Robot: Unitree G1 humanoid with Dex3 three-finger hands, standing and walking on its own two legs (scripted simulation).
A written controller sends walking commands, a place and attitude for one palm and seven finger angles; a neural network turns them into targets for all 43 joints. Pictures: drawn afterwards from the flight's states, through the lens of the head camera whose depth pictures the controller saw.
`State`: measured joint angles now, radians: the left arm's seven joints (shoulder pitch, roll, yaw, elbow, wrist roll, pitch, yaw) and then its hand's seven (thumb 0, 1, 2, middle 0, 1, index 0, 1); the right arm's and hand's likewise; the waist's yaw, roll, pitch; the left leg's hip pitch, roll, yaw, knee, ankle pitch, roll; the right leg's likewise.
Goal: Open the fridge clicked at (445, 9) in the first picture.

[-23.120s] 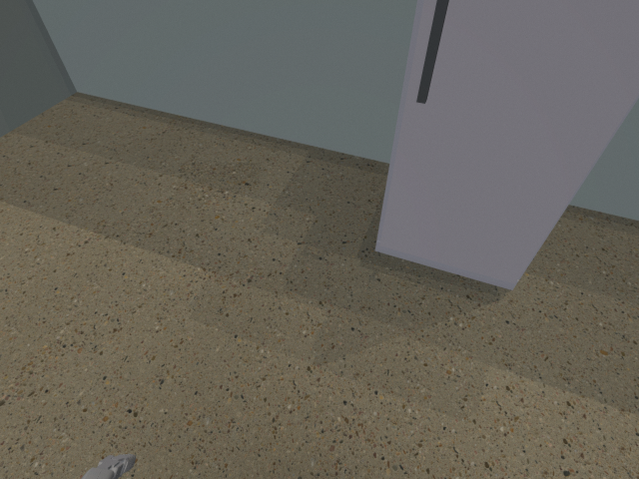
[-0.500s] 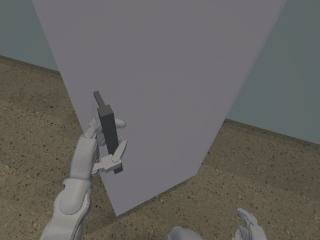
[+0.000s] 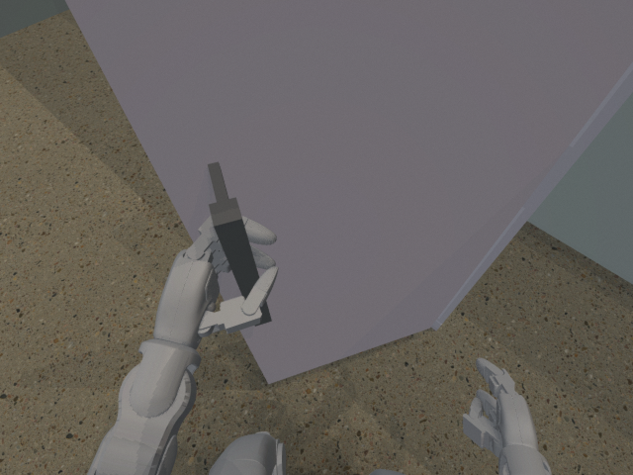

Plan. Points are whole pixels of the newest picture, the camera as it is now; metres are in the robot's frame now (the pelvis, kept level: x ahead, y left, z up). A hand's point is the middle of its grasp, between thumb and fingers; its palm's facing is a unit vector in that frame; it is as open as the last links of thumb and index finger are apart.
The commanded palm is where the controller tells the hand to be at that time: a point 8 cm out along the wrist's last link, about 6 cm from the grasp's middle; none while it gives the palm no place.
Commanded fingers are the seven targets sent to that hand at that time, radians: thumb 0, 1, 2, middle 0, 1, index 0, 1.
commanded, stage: walk backward, drawing the door open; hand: left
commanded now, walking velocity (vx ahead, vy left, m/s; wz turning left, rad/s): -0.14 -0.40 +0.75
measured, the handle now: (242, 258) +0.33 +0.09 +0.09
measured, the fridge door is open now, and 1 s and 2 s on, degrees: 61 71 71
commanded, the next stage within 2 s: stop walking and hold the door back in 0.42 s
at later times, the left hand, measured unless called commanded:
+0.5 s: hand (297, 342) +0.23 +0.03 +0.10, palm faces +0.38 -0.90 -0.22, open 6.7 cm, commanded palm +0.18 +0.06 +0.10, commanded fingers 0.00 0.90 0.90 -0.45 -1.40 -0.45 -1.40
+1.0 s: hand (313, 353) +0.22 +0.01 +0.11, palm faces +0.53 -0.82 -0.20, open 6.2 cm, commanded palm +0.19 +0.06 +0.09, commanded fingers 0.00 0.90 0.90 -0.45 -1.40 -0.45 -1.40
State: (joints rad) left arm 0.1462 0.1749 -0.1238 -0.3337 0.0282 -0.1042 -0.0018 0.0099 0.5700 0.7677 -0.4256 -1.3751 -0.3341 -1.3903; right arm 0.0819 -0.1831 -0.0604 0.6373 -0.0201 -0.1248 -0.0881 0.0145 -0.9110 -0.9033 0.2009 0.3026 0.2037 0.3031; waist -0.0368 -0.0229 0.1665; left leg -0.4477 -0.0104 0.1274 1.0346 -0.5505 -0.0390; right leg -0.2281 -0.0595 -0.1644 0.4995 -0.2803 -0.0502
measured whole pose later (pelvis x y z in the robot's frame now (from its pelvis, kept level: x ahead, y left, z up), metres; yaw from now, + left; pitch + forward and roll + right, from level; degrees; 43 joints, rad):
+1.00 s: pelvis -0.04 -0.30 -0.01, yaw +29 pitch -1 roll -1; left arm -0.41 0.24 -0.02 0.35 -0.04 -0.07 0.07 -0.01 0.61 0.80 -0.45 -1.40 -0.36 -1.40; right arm 0.15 -0.15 0.07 0.65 0.01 -0.03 -0.06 0.01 -0.91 -0.90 0.21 0.30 0.21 0.30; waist 0.05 0.02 0.08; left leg -0.32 0.00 0.06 0.60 -0.27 0.06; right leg -0.21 -0.03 -0.04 0.51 -0.32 0.03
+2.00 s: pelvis -0.10 -0.27 -0.02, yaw +25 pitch +1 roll +0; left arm -0.53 0.20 0.11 0.68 -0.01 -0.20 0.05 -0.01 0.14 0.54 -0.41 -1.35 -0.34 -1.34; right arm 0.25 -0.27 -0.02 0.63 0.02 -0.14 0.01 0.01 -0.91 -0.90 0.20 0.30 0.21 0.30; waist -0.06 -0.02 -0.04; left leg -0.39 0.04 0.08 0.61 -0.24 0.01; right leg -0.37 -0.03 -0.03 0.63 -0.28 0.00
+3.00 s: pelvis -0.07 -0.25 -0.02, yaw +25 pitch +4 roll -1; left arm -0.31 0.29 0.18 0.48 -0.10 -0.23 -0.13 -0.01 -0.55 0.20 -0.25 -1.15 -0.25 -1.15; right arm 0.24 -0.24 0.02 0.63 0.03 -0.10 -0.05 0.01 -0.91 -0.90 0.20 0.30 0.21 0.30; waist 0.00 0.02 -0.06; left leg -0.43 0.02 0.03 0.68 -0.33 0.01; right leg -0.39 -0.02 -0.04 0.66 -0.34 0.00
